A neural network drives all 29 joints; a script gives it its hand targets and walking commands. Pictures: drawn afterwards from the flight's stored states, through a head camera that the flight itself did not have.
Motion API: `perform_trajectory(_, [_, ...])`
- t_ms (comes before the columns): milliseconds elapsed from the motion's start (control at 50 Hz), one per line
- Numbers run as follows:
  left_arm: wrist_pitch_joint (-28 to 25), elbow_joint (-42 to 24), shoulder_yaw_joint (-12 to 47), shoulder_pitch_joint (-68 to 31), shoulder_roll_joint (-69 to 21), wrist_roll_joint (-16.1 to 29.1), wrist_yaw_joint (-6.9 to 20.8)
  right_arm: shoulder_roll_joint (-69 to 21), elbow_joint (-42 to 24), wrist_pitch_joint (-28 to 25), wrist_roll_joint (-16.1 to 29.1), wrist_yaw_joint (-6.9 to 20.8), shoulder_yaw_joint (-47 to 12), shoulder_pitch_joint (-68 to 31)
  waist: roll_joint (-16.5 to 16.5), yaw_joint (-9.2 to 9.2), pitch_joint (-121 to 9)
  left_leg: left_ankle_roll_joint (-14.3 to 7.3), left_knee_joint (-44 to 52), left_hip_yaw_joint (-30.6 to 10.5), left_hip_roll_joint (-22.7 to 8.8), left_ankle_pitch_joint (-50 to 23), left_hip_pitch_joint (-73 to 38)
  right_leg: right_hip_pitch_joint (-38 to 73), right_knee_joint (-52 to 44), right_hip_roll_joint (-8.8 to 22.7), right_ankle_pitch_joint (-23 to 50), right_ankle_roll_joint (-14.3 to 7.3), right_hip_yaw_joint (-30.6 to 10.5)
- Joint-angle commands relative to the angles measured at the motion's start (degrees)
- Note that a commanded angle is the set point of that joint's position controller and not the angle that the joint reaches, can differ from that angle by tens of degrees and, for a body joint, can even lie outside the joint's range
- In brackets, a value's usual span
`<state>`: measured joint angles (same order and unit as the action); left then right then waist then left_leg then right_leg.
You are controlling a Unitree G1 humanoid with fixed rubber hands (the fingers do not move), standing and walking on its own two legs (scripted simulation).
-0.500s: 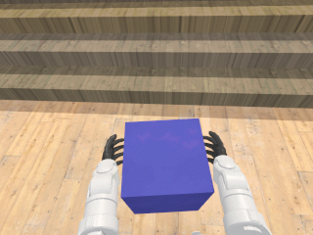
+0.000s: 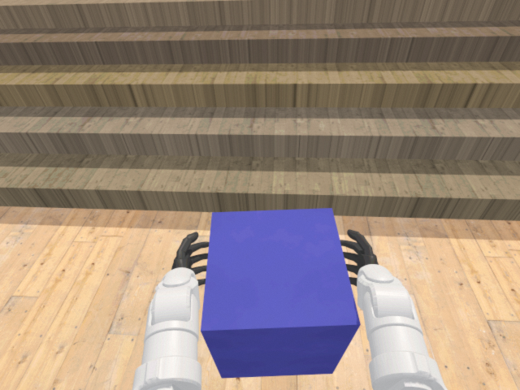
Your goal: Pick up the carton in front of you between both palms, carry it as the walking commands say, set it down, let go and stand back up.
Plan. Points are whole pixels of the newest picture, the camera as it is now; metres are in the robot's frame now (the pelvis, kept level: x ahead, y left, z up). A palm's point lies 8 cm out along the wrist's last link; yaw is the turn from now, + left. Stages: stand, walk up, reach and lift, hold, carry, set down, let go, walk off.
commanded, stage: reach and lift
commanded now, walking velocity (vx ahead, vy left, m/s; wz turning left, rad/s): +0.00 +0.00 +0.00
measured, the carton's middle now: (274, 296) +0.31 +0.00 -0.05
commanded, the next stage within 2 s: hold in 0.74 s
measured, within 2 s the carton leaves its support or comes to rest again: neither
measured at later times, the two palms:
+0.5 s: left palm (185, 269) +0.31 +0.15 +0.04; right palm (368, 264) +0.31 -0.15 +0.04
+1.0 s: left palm (181, 268) +0.30 +0.15 +0.06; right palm (372, 264) +0.30 -0.15 +0.05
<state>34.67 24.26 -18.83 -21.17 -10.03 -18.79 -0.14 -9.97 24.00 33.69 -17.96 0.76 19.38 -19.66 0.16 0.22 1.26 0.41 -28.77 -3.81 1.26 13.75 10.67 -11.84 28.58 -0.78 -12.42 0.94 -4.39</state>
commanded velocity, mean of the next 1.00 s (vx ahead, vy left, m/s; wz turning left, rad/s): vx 0.00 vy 0.00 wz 0.00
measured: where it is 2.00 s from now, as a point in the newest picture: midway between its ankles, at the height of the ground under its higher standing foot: outside the picture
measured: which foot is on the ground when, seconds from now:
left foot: down 0.00-1.00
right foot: down 0.00-1.00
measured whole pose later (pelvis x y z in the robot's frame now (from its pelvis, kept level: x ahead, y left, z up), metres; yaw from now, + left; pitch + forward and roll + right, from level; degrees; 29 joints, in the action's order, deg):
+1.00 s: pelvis +0.02 +0.00 +0.01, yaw +0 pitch -8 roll +0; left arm 44.6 11.7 -10.9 -13.9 -8.5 -16.2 -0.4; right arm -8.2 12.1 43.5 -14.8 0.1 10.6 -12.8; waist 0.1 -0.1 0.9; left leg 0.6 -20.9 -4.1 0.7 11.9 1.3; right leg -2.5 20.8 -0.8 -10.6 0.6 -4.3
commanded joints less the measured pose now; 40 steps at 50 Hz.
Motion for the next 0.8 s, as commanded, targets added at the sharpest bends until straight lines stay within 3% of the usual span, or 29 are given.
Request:
perform_trajectory(0, [-2.2,-0.6,33.2,-32.9,-56.4,14.8,14.6,-55.5,-0.6,-1.4,13.8,14.4,-33.1,-34.0,-0.3,0.15,-18.7,-0.8,6.2,-0.4,3.2,-3.5,-3.7,6.5,-4.9,-4.6,2.5,-1.1,1.2])
perform_trajectory(60, [-1.4,-1.2,33.2,-30.1,-55.1,14.1,14.4,-54.5,-0.6,-0.8,13.3,14.0,-32.5,-30.8,0.6,-0.56,-18.1,-0.3,6.7,-0.4,3.5,-6.1,-5.8,6.4,-5.8,-5.0,4.2,-1.1,1.2])
perform_trajectory(440, [1.1,-9.3,35.1,-21.2,-51.9,15.2,14.2,-53.8,-8.0,2.0,15.4,12.8,-35.6,-21.8,-0.6,0.12,-16.9,0.0,8.4,-0.1,4.5,-15.9,-9.1,11.3,-8.6,-4.9,15.0,0.1,0.1])
perform_trajectory(720, [3.4,-12.2,36.4,-20.6,-51.8,16.6,13.9,-52.3,-11.7,4.1,16.5,12.7,-37.3,-21.9,-0.3,0.07,-14.8,0.0,9.5,-0.2,4.4,-14.0,-9.2,11.4,-9.0,-5.0,12.9,0.0,0.2])
perform_trajectory(740, [3.6,-13.6,37.5,-21.9,-51.7,16.9,13.9,-52.6,-11.9,4.2,16.7,12.8,-37.0,-21.6,0.3,-0.67,-15.0,0.1,9.5,-0.5,4.2,-13.6,-9.5,11.6,-8.9,-5.1,12.5,-0.2,0.2])
perform_trajectory(780, [4.5,-15.5,39.7,-21.3,-52.6,18.7,13.8,-52.8,-14.9,5.1,18.3,12.7,-40.0,-21.4,0.0,-0.51,-16.8,0.2,9.7,-0.5,4.3,-15.0,-10.6,12.7,-9.3,-4.8,14.3,0.0,-0.1])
